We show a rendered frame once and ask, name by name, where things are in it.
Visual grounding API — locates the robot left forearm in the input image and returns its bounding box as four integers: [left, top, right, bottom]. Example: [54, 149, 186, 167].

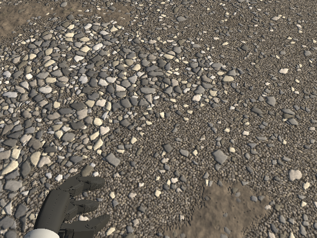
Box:
[24, 228, 59, 238]

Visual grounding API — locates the robot left hand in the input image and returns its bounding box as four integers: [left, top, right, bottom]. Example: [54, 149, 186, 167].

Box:
[34, 174, 111, 238]

